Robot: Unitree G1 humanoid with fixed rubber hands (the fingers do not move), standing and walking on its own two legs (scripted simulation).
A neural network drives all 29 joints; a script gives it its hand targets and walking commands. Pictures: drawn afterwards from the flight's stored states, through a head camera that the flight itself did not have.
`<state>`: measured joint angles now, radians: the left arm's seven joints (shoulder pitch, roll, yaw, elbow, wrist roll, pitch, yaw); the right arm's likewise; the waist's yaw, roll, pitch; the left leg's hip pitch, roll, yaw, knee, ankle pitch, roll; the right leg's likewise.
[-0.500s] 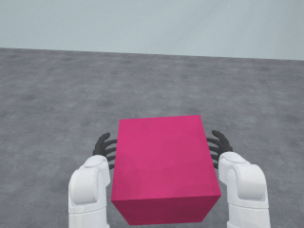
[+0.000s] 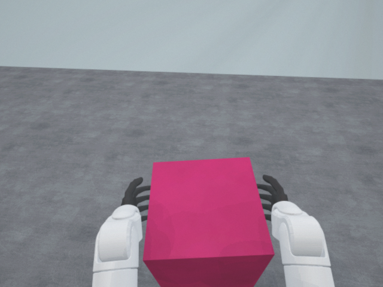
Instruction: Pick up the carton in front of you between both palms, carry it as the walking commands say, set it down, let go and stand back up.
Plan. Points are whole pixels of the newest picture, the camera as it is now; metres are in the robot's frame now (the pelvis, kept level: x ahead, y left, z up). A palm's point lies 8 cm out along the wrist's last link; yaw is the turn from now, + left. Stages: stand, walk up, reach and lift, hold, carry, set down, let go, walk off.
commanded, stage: carry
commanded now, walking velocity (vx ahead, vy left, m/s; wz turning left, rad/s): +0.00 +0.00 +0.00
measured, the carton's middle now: (204, 228) +0.27 +0.00 -0.02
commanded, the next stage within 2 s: hold in 1.16 s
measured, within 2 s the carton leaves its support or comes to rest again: neither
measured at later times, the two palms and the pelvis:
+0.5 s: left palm (131, 218) +0.26 +0.15 +0.04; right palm (273, 216) +0.26 -0.14 +0.04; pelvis -0.03 +0.01 +0.00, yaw +0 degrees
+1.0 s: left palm (125, 222) +0.26 +0.17 +0.04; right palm (269, 220) +0.25 -0.13 +0.04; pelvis -0.03 +0.02 +0.00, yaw +0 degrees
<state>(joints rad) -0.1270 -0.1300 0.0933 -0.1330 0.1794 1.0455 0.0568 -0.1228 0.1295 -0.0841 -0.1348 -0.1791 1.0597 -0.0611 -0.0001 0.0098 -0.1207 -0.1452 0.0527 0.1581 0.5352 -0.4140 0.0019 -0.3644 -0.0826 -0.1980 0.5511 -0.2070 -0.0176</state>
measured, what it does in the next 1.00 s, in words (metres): stands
